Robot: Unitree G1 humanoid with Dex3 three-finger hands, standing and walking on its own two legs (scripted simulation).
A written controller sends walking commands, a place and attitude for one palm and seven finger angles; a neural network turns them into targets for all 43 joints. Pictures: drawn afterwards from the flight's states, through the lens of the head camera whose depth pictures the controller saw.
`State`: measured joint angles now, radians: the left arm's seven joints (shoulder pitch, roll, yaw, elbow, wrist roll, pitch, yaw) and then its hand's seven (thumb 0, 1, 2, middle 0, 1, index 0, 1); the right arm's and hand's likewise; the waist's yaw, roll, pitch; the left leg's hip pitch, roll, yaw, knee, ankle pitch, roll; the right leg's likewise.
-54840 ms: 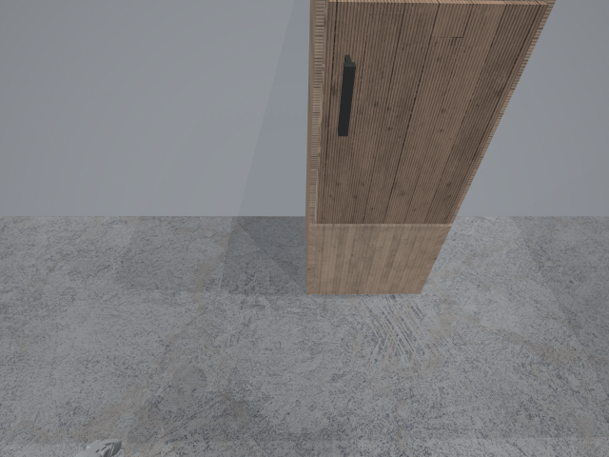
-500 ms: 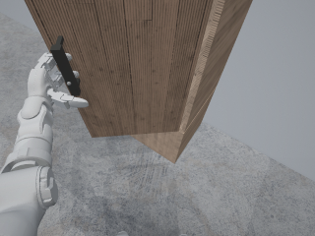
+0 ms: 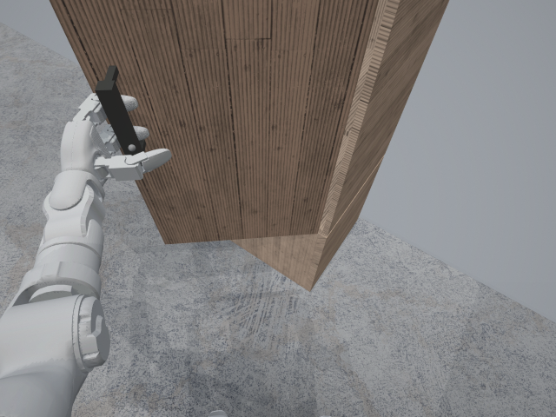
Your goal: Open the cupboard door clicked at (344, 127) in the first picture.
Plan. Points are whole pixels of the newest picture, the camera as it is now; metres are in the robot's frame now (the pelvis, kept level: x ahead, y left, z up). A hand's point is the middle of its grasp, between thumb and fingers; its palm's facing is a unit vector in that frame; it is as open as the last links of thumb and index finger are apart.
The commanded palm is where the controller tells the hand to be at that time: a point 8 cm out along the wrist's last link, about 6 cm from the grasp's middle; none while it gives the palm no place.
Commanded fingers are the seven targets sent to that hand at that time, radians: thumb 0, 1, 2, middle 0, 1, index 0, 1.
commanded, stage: close the thumb around the handle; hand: left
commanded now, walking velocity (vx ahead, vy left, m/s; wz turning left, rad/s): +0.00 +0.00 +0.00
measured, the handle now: (126, 121) +0.53 +0.21 +0.12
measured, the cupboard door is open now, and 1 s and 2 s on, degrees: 40 62 81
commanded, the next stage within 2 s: pull the door open along its arc in 0.36 s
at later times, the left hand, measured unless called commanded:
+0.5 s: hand (134, 151) +0.46 +0.19 +0.12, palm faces +0.04 -1.00 +0.02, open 6.0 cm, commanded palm +0.43 +0.24 +0.12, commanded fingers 0.00 0.90 0.90 -0.40 -1.35 -0.40 -1.35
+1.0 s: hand (158, 217) +0.35 +0.14 +0.12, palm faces +0.18 -0.98 +0.09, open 6.3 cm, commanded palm +0.28 +0.21 +0.12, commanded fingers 0.00 0.90 0.90 -0.40 -1.35 -0.40 -1.35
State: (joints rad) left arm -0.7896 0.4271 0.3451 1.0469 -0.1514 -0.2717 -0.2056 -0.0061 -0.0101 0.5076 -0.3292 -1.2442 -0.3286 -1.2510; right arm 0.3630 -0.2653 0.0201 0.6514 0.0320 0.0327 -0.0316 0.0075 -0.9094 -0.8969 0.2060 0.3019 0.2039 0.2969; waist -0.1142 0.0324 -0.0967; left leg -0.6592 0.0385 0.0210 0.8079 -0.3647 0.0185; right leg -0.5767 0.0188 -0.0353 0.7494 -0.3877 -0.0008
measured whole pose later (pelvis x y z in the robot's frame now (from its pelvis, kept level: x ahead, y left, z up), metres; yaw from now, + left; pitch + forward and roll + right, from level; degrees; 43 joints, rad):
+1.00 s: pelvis +0.01 +0.00 +0.01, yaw -1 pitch +5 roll +0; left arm -0.09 0.08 0.13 0.14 -0.19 -0.07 0.11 0.01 0.67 0.75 -0.34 -1.31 -0.33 -1.28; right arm 0.24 -0.22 0.01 0.58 0.03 0.01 0.00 0.01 -0.91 -0.90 0.20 0.30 0.20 0.30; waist -0.02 0.04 -0.10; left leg -0.42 0.03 0.06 0.68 -0.35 0.01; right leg -0.37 0.01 0.00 0.66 -0.38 0.00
